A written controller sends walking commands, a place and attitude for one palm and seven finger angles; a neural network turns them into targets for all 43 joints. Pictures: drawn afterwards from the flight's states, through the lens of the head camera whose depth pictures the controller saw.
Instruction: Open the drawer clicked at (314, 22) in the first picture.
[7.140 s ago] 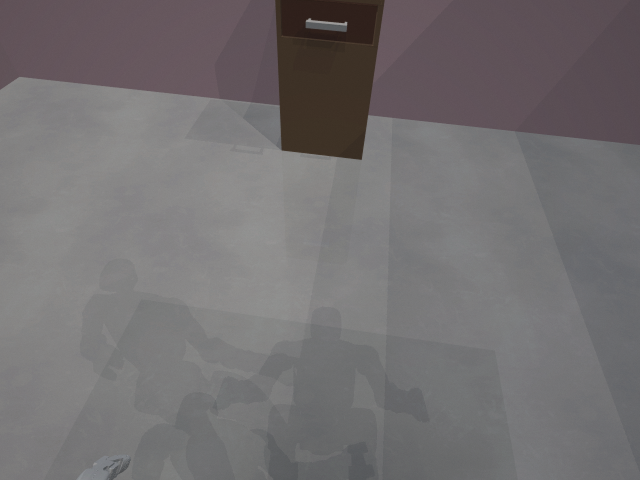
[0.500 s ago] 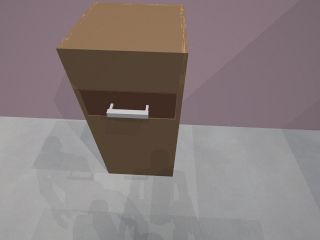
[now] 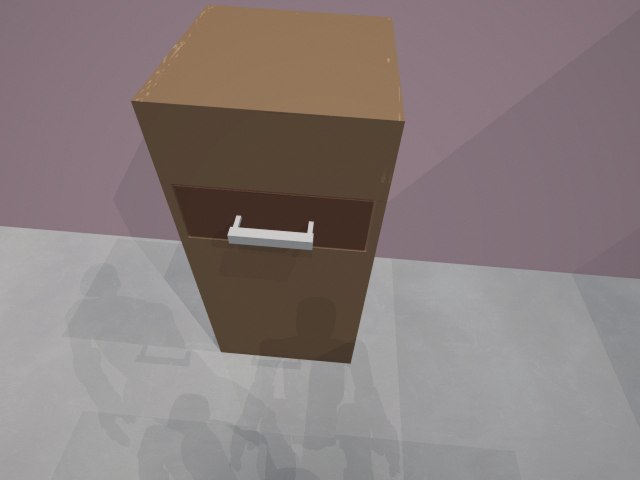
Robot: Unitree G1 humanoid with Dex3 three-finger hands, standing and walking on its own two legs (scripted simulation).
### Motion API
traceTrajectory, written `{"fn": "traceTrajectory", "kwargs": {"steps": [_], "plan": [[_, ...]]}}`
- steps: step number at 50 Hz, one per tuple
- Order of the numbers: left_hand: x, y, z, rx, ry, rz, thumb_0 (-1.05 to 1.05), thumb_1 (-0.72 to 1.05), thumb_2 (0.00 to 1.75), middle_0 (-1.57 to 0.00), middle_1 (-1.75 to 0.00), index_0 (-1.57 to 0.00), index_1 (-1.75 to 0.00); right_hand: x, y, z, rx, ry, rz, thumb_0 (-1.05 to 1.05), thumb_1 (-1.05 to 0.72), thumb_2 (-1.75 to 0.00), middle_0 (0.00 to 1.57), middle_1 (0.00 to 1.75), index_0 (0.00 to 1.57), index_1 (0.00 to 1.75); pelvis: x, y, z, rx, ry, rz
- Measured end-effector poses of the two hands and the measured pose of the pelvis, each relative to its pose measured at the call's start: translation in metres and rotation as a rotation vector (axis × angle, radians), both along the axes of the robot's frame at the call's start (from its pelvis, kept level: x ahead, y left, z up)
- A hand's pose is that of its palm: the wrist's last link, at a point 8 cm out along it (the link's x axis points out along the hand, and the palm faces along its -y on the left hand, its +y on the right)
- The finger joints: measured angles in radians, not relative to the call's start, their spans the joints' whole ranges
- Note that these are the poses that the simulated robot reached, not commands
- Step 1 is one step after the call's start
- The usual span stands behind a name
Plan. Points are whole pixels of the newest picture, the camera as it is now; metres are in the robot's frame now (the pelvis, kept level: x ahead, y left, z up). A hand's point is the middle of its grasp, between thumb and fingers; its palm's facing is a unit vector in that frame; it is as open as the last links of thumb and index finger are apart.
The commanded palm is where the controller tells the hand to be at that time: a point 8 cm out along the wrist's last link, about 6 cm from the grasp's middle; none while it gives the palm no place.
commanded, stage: shuffle to correct the standing spot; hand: left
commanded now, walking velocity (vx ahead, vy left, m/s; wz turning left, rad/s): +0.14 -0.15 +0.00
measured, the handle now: (272, 230) +0.58 +0.13 -0.10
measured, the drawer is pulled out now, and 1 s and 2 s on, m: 0.00 0.00 0.00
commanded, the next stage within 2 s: come to a stop and stand still in 0.26 s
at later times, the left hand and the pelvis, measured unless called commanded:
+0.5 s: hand out of the picture +0.01 +0.10 -0.17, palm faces +0.04 -0.99 -0.16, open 7.4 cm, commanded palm none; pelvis +0.06 -0.05 +0.00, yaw -1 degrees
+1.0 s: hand out of the picture +0.10 +0.12 -0.17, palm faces +0.00 -0.96 -0.29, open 7.4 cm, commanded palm none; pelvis +0.04 -0.07 -0.02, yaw +0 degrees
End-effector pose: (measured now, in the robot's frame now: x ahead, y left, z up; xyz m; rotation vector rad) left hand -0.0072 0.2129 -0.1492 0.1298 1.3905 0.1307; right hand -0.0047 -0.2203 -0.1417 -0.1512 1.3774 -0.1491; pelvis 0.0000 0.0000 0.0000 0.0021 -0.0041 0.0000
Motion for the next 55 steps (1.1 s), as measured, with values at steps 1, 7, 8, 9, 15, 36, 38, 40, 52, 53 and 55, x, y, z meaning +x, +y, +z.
{"fn": "traceTrajectory", "kwargs": {"steps": [1,7,8,9,15,36,38,40,52,53,55], "plan": [[-0.001,-0.001,0.000,-0.003,0.005,0.002,0.01,0.91,0.90,-0.20,-0.30,-0.20,-0.30,0.001,0.000,0.000,-0.002,0.001,0.001,0.01,-0.91,-0.90,0.20,0.30,0.20,0.30,0.001,0.000,0.000,0.000,0.000,0.000],[-0.005,-0.006,-0.004,-0.014,0.044,-0.005,0.01,0.91,0.90,-0.20,-0.30,-0.20,-0.30,0.007,-0.004,-0.001,-0.002,0.002,-0.012,0.01,-0.91,-0.90,0.20,0.30,0.20,0.30,0.008,-0.004,-0.002,0.010,0.004,-0.007],[-0.006,-0.007,-0.004,-0.015,0.053,-0.009,0.01,0.91,0.90,-0.20,-0.30,-0.20,-0.30,0.007,-0.005,-0.002,-0.001,0.002,-0.019,0.01,-0.91,-0.90,0.20,0.30,0.20,0.30,0.009,-0.006,-0.003,0.013,0.007,-0.010],[-0.005,-0.009,-0.004,-0.014,0.061,-0.014,0.01,0.91,0.90,-0.20,-0.30,-0.20,-0.30,0.007,-0.007,-0.003,0.000,0.003,-0.026,0.00,-0.91,-0.90,0.20,0.30,0.20,0.30,0.010,-0.008,-0.003,0.017,0.010,-0.015],[0.009,-0.023,-0.001,0.007,0.075,-0.038,0.01,0.91,0.90,-0.20,-0.30,-0.20,-0.30,0.001,-0.026,-0.012,0.014,0.028,-0.074,0.00,-0.90,-0.90,0.20,0.30,0.20,0.30,0.022,-0.030,-0.007,0.025,0.018,-0.039],[0.051,-0.059,-0.011,-0.014,0.084,0.039,0.01,0.91,0.90,-0.20,-0.30,-0.20,-0.30,0.153,-0.048,-0.005,-0.011,-0.177,0.008,0.00,-0.92,-0.90,0.20,0.30,0.20,0.30,0.078,-0.047,-0.012,0.021,-0.011,-0.040],[0.067,-0.052,-0.007,0.012,0.039,0.030,0.01,0.91,0.90,-0.20,-0.30,-0.20,-0.30,0.153,-0.046,-0.005,0.001,-0.189,0.012,0.00,-0.91,-0.90,0.20,0.30,0.20,0.30,0.073,-0.048,-0.010,0.022,-0.013,-0.039],[0.083,-0.046,-0.002,0.039,-0.015,0.018,0.01,0.91,0.90,-0.20,-0.30,-0.20,-0.30,0.153,-0.047,-0.005,0.009,-0.198,0.012,0.00,-0.92,-0.90,0.20,0.30,0.20,0.30,0.067,-0.050,-0.009,0.021,-0.011,-0.036],[0.099,-0.047,0.014,0.119,-0.228,-0.054,0.01,0.92,0.90,-0.20,-0.30,-0.20,-0.30,0.109,-0.084,-0.016,0.039,-0.222,-0.014,0.00,-0.91,-0.90,0.20,0.30,0.20,0.30,0.037,-0.072,-0.018,-0.017,-0.040,0.004],[0.100,-0.048,0.012,0.113,-0.241,-0.051,0.01,0.91,0.90,-0.20,-0.30,-0.20,-0.30,0.103,-0.085,-0.015,0.032,-0.218,-0.018,0.00,-0.91,-0.90,0.20,0.30,0.20,0.30,0.036,-0.073,-0.018,-0.017,-0.045,0.010],[0.101,-0.048,0.006,0.099,-0.259,-0.045,0.01,0.91,0.90,-0.20,-0.30,-0.20,-0.30,0.089,-0.086,-0.015,0.015,-0.211,-0.018,0.00,-0.91,-0.90,0.20,0.30,0.20,0.30,0.034,-0.073,-0.021,-0.021,-0.049,0.023]]}}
